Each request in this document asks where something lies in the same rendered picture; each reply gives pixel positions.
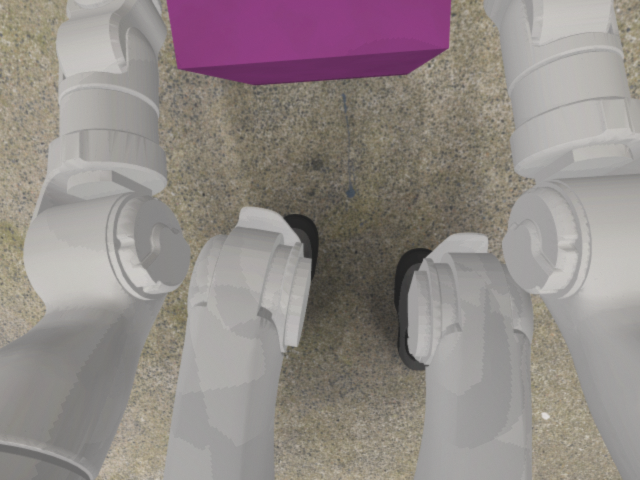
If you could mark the carton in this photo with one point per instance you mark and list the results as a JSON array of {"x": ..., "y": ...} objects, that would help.
[{"x": 261, "y": 42}]

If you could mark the robot left forearm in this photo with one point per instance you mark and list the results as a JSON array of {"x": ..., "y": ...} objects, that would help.
[{"x": 108, "y": 95}]

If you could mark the robot right upper arm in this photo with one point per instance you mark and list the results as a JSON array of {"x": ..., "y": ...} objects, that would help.
[{"x": 576, "y": 243}]

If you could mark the robot right forearm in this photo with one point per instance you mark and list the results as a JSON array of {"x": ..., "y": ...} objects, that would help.
[{"x": 564, "y": 70}]

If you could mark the left robot foot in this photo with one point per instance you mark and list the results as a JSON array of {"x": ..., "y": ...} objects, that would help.
[{"x": 307, "y": 232}]

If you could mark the robot left upper arm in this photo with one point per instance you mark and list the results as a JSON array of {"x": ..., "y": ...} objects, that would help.
[{"x": 103, "y": 268}]

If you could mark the robot left shin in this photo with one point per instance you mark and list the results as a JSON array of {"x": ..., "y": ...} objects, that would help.
[{"x": 204, "y": 268}]

